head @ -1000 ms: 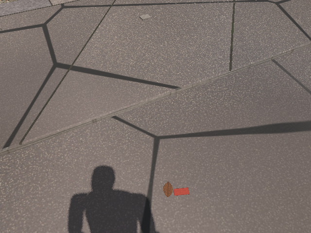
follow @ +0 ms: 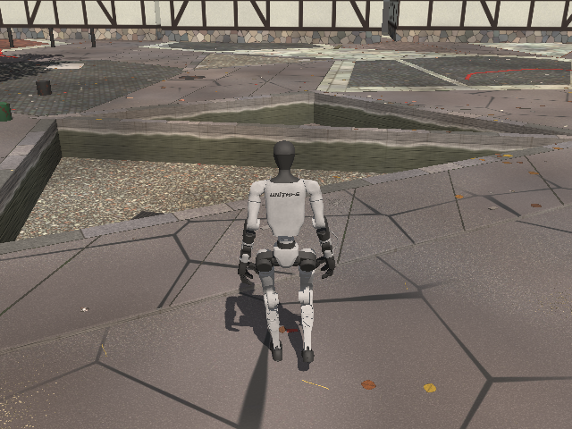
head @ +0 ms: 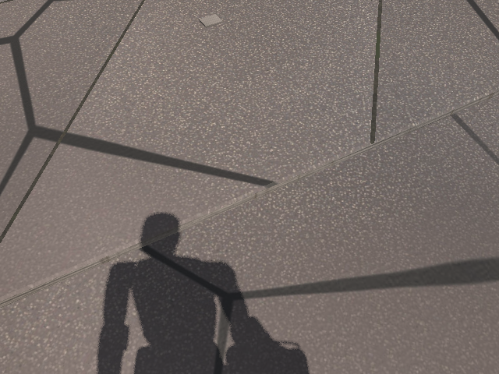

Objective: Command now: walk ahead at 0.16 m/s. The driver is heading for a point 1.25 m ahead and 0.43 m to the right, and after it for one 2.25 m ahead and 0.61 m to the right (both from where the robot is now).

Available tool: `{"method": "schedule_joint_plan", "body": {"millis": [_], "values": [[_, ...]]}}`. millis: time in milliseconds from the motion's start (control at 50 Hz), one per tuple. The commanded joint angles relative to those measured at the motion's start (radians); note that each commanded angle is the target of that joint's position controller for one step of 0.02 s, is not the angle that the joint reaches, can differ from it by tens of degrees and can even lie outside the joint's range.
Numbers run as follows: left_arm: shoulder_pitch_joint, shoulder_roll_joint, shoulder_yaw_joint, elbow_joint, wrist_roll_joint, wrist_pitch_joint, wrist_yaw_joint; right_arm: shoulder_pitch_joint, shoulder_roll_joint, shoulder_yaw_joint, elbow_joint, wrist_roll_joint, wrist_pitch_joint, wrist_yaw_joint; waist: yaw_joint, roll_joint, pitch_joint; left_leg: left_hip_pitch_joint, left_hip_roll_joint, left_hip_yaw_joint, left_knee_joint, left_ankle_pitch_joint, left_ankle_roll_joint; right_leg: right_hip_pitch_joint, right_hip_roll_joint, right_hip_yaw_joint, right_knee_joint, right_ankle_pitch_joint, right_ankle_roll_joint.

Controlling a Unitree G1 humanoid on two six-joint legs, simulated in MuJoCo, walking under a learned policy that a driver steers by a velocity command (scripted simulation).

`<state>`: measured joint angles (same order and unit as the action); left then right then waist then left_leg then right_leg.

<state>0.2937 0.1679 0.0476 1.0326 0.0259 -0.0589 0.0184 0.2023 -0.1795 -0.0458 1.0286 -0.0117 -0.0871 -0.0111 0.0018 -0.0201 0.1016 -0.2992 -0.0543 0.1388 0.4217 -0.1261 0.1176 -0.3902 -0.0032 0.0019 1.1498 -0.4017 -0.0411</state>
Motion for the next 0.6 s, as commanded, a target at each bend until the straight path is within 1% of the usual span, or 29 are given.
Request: {"method": "schedule_joint_plan", "body": {"millis": [20, 40, 60, 100, 140, 180, 200, 220, 240, 260, 280, 300, 320, 340, 360, 380, 400, 420, 440, 460, 480, 500, 520, 540, 560, 580, 600], "values": [[0.211, -0.020, -0.002, 0.032, 0.006, 0.042, -0.005, 0.077, -0.042, 0.013, -0.005, -0.006, -0.022, -0.006, 0.065, 0.058, -0.136, 0.035, 0.279, -0.169, -0.147, 0.763, 0.122, 0.104, -0.026, 0.015, -0.117, 0.043, 0.017], [0.197, -0.018, -0.005, 0.029, 0.006, 0.051, -0.001, 0.072, -0.059, 0.015, -0.005, -0.011, -0.024, -0.004, 0.074, 0.072, -0.137, 0.023, 0.265, -0.143, -0.144, 0.763, 0.114, 0.117, -0.025, 0.006, -0.192, 0.056, 0.019], [0.169, -0.012, -0.008, 0.024, 0.005, 0.057, 0.004, 0.074, -0.067, 0.018, -0.003, -0.014, -0.024, -0.003, 0.072, 0.090, -0.135, 0.022, 0.253, -0.126, -0.141, 0.744, 0.102, 0.122, -0.025, -0.004, -0.268, 0.073, 0.019], [0.110, 0.009, -0.010, 0.016, 0.000, 0.067, 0.012, 0.106, -0.074, 0.023, 0.006, -0.014, -0.016, -0.003, 0.050, 0.125, -0.144, 0.038, 0.246, -0.125, -0.143, 0.631, 0.087, 0.134, -0.023, -0.021, -0.369, 0.113, 0.020], [0.069, 0.023, -0.013, 0.014, -0.005, 0.073, 0.015, 0.133, -0.078, 0.025, 0.014, -0.012, -0.001, -0.004, 0.029, 0.133, -0.145, 0.031, 0.251, -0.148, -0.163, 0.406, 0.082, 0.155, -0.029, -0.028, -0.426, 0.136, 0.022], [0.027, 0.027, -0.017, 0.012, -0.004, 0.073, 0.015, 0.143, -0.073, 0.027, 0.017, -0.011, 0.016, -0.008, 0.013, 0.118, -0.109, 0.002, 0.260, -0.189, -0.186, 0.138, 0.082, 0.173, -0.036, -0.030, -0.490, 0.127, 0.022], [0.020, 0.024, -0.020, 0.015, -0.003, 0.071, 0.016, 0.138, -0.070, 0.029, 0.018, -0.009, 0.023, -0.010, 0.015, 0.106, -0.085, -0.017, 0.260, -0.207, -0.187, 0.022, 0.076, 0.193, -0.036, -0.033, -0.546, 0.135, 0.020], [0.030, 0.011, -0.025, 0.024, -0.001, 0.066, 0.016, 0.126, -0.066, 0.030, 0.016, -0.003, 0.030, -0.013, 0.028, 0.086, -0.063, -0.040, 0.250, -0.213, -0.175, -0.061, 0.058, 0.235, -0.036, -0.037, -0.638, 0.179, 0.017], [0.034, 0.009, -0.030, 0.029, 0.002, 0.057, 0.018, 0.141, -0.059, 0.031, 0.021, -0.004, 0.034, -0.016, 0.026, 0.053, -0.041, -0.058, 0.233, -0.218, -0.164, -0.104, 0.026, 0.275, -0.058, -0.006, -0.734, 0.242, 0.017], [0.061, 0.029, -0.031, 0.037, 0.007, 0.044, 0.021, 0.161, -0.048, 0.032, 0.022, -0.005, 0.034, -0.017, 0.017, 0.017, -0.040, -0.065, 0.207, -0.215, -0.138, -0.118, -0.007, 0.316, -0.122, 0.058, -0.778, 0.318, 0.015], [0.036, 0.072, -0.026, 0.039, -0.006, 0.036, 0.024, 0.239, -0.013, 0.033, 0.032, 0.005, 0.039, -0.014, -0.048, -0.069, -0.018, -0.044, 0.135, -0.171, -0.135, -0.122, -0.034, 0.264, -0.164, 0.119, -0.773, 0.377, -0.012], [0.029, 0.047, -0.030, 0.050, -0.019, 0.034, 0.019, 0.247, 0.000, 0.037, 0.051, 0.005, 0.046, -0.016, -0.038, -0.099, -0.013, 0.070, 0.117, -0.150, -0.132, -0.097, -0.046, 0.161, -0.153, 0.112, -0.799, 0.309, -0.018], [0.022, 0.023, -0.036, 0.051, -0.020, 0.029, 0.015, 0.230, -0.019, 0.031, 0.054, 0.003, 0.049, -0.019, -0.032, -0.077, -0.006, 0.128, 0.128, -0.158, -0.120, -0.048, -0.049, 0.127, -0.131, 0.094, -0.811, 0.290, -0.006], [0.020, 0.026, -0.036, 0.054, -0.022, 0.027, 0.016, 0.220, -0.026, 0.029, 0.055, 0.002, 0.051, -0.020, -0.027, -0.065, -0.018, 0.155, 0.136, -0.162, -0.112, -0.013, -0.048, 0.133, -0.117, 0.080, -0.817, 0.293, 0.002], [0.038, 0.033, -0.034, 0.061, -0.020, 0.027, 0.018, 0.217, -0.037, 0.025, 0.055, 0.001, 0.052, -0.019, -0.025, -0.062, -0.047, 0.168, 0.131, -0.156, -0.101, -0.067, -0.040, 0.153, -0.097, 0.070, -0.823, 0.222, -0.001], [0.052, 0.048, -0.027, 0.065, -0.019, 0.028, 0.020, 0.215, -0.046, 0.019, 0.053, -0.001, 0.053, -0.016, -0.024, -0.052, -0.048, 0.156, 0.114, -0.145, -0.078, -0.181, -0.027, 0.155, -0.077, 0.061, -0.811, 0.103, -0.017], [0.058, 0.064, -0.018, 0.062, -0.015, 0.031, 0.017, 0.214, -0.049, 0.014, 0.050, -0.002, 0.055, -0.012, -0.025, -0.035, -0.031, 0.123, 0.102, -0.143, -0.063, -0.322, -0.014, 0.138, -0.067, 0.066, -0.805, -0.043, -0.037], [0.059, 0.072, -0.012, 0.053, -0.012, 0.034, 0.012, 0.209, -0.048, 0.011, 0.045, -0.002, 0.057, -0.009, -0.023, -0.020, 0.011, 0.074, 0.101, -0.153, -0.061, -0.436, -0.002, 0.108, -0.072, 0.087, -0.812, -0.165, -0.056], [0.066, 0.072, -0.010, 0.045, -0.012, 0.034, 0.009, 0.202, -0.042, 0.011, 0.037, -0.001, 0.057, -0.006, -0.018, -0.011, 0.055, 0.030, 0.102, -0.163, -0.054, -0.496, 0.005, 0.084, -0.082, 0.112, -0.824, -0.235, -0.073], [0.079, 0.071, -0.008, 0.041, -0.014, 0.031, 0.006, 0.193, -0.029, 0.013, 0.028, -0.001, 0.053, -0.003, -0.012, -0.015, 0.082, -0.005, 0.100, -0.168, -0.033, -0.507, 0.009, 0.082, -0.098, 0.146, -0.835, -0.266, -0.089], [0.103, 0.074, -0.004, 0.042, -0.014, 0.027, 0.004, 0.177, -0.019, 0.014, 0.017, -0.003, 0.046, -0.001, 0.000, -0.030, 0.089, -0.039, 0.092, -0.163, 0.004, -0.479, 0.009, 0.108, -0.123, 0.193, -0.855, -0.274, -0.108], [0.140, 0.087, 0.003, 0.049, -0.013, 0.022, 0.003, 0.152, -0.009, 0.015, 0.003, -0.008, 0.037, 0.003, 0.017, -0.060, 0.080, -0.083, 0.073, -0.137, 0.064, -0.423, 0.003, 0.164, -0.164, 0.263, -0.893, -0.278, -0.133], [0.188, 0.111, 0.014, 0.062, -0.011, 0.018, 0.002, 0.125, 0.004, 0.016, -0.013, -0.015, 0.028, 0.009, 0.036, -0.107, 0.061, -0.134, 0.046, -0.088, 0.149, -0.349, -0.006, 0.239, -0.224, 0.355, -0.948, -0.284, -0.168], [0.214, 0.131, 0.023, 0.069, -0.010, 0.016, 0.002, 0.102, 0.000, 0.014, -0.030, -0.021, 0.019, 0.013, 0.045, -0.123, 0.058, -0.183, 0.040, -0.063, 0.191, -0.302, -0.005, 0.295, -0.277, 0.420, -0.977, -0.254, -0.201], [0.218, 0.140, 0.028, 0.073, -0.007, 0.014, 0.002, 0.090, -0.011, 0.011, -0.045, -0.022, 0.011, 0.017, 0.042, -0.131, 0.057, -0.202, 0.054, -0.067, 0.206, -0.291, 0.000, 0.312, -0.312, 0.451, -0.974, -0.187, -0.222], [0.211, 0.130, 0.028, 0.071, -0.005, 0.010, 0.001, 0.079, -0.023, 0.006, -0.053, -0.017, 0.003, 0.020, 0.037, -0.107, 0.048, -0.197, 0.063, -0.077, 0.214, -0.296, 0.002, 0.319, -0.316, 0.437, -0.970, -0.116, -0.222], [0.191, 0.127, 0.029, 0.066, -0.006, 0.007, 0.000, 0.090, -0.024, 0.003, -0.055, -0.010, -0.002, 0.023, 0.021, -0.089, 0.037, -0.163, 0.067, -0.083, 0.198, -0.291, 0.002, 0.309, -0.305, 0.400, -0.961, -0.060, -0.211]]}}
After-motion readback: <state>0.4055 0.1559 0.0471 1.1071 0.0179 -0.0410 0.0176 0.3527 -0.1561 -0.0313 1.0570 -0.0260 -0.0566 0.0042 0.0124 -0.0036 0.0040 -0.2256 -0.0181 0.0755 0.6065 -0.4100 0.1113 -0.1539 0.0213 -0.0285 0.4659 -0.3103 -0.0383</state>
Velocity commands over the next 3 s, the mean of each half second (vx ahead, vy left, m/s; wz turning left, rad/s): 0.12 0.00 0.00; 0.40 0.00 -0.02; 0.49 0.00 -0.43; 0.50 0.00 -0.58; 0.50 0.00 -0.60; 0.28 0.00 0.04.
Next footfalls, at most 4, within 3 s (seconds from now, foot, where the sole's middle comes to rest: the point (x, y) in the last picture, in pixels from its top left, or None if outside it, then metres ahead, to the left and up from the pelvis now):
0.26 right None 0.12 -0.14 -0.77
1.10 right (285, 342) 0.51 -0.08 -0.77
1.68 left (251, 226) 0.87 0.01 -0.77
2.22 right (352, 199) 0.98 -0.31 -0.77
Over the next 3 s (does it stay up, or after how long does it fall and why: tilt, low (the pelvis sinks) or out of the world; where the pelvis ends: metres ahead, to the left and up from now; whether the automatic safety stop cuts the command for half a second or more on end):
stays up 1.15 -0.42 0.04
